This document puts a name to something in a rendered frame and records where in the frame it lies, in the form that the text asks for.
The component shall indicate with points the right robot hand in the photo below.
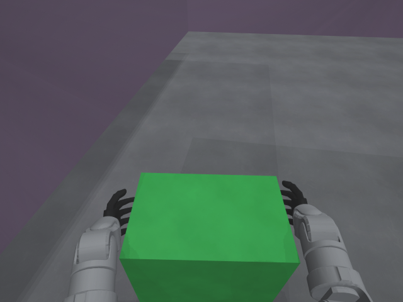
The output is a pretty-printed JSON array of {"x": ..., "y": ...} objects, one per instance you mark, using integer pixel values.
[{"x": 295, "y": 195}]

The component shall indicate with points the robot left forearm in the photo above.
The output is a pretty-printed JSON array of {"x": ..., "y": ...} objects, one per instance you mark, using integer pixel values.
[{"x": 95, "y": 262}]

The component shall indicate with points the carton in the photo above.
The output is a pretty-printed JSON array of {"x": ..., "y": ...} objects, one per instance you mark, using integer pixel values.
[{"x": 208, "y": 238}]

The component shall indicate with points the robot right forearm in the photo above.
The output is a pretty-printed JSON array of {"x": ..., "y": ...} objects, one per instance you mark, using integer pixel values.
[{"x": 331, "y": 275}]

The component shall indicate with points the left robot hand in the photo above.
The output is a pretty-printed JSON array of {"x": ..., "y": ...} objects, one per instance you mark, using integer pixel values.
[{"x": 114, "y": 205}]

